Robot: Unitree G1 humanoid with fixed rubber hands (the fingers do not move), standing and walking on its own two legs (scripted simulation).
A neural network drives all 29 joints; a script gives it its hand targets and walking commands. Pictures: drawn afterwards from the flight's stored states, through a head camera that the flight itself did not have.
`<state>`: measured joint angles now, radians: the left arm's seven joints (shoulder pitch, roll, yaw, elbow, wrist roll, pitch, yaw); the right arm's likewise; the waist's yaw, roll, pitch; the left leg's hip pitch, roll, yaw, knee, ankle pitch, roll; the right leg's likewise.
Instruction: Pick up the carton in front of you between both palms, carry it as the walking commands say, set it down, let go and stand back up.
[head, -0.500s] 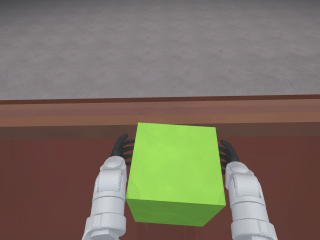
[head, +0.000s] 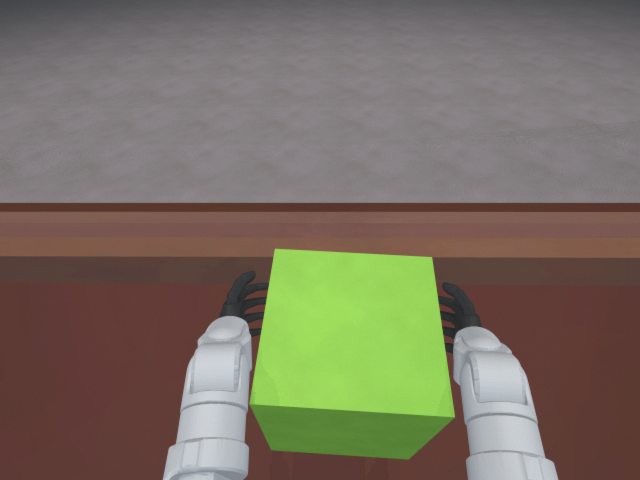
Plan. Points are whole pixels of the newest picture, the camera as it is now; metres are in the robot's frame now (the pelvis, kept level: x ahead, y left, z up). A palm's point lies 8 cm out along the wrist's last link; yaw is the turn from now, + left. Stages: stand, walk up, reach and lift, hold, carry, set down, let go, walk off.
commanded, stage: hold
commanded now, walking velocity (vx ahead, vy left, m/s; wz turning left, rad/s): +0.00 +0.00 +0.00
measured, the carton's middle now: (345, 360) +0.29 +0.00 -0.03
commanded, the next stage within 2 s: carry in 0.98 s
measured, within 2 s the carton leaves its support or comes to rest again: neither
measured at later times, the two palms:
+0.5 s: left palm (235, 326) +0.28 +0.15 +0.06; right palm (473, 343) +0.27 -0.15 +0.05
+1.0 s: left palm (236, 326) +0.29 +0.15 +0.05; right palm (470, 341) +0.28 -0.15 +0.04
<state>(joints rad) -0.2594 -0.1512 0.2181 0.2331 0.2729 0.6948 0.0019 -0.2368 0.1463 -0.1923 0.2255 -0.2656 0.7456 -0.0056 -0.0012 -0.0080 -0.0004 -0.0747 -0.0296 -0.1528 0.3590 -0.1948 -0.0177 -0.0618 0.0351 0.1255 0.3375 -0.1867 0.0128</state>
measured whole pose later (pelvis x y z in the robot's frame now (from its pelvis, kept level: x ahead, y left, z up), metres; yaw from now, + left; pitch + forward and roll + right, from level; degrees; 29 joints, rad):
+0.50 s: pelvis -0.01 +0.00 +0.00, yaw -1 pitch -7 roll +0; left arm -0.32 -0.17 0.27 0.28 0.30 0.73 -0.01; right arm -0.29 0.16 -0.24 0.27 -0.30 0.77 0.01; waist 0.00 0.00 0.00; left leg -0.06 -0.03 -0.13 0.36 -0.18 -0.02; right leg -0.06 0.03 0.14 0.37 -0.18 0.01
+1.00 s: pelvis +0.00 +0.00 +0.00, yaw +0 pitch -6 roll +0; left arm -0.28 -0.15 0.22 0.22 0.29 0.76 0.00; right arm -0.25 0.15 -0.20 0.22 -0.29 0.79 0.01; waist -0.01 0.00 0.00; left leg -0.06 -0.03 -0.13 0.35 -0.19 -0.02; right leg -0.06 0.03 0.12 0.35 -0.19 0.01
